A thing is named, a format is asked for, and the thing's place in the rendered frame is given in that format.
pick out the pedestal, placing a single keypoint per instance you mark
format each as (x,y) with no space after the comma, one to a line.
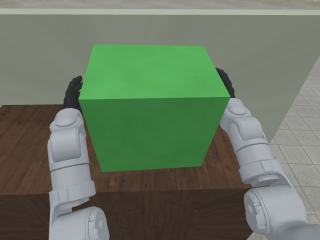
(183,203)

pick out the right robot forearm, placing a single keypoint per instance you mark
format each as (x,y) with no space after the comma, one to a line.
(258,166)

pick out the carton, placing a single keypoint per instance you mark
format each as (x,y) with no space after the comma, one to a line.
(151,106)

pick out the left robot upper arm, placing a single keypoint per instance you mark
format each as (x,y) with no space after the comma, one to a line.
(84,224)

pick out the left robot forearm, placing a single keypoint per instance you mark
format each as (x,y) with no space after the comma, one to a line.
(68,163)

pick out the robot right hand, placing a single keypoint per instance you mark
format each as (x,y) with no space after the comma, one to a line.
(226,81)

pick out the right robot upper arm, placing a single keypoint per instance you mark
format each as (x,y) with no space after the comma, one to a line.
(277,213)

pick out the robot left hand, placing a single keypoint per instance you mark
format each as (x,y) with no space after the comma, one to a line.
(72,94)

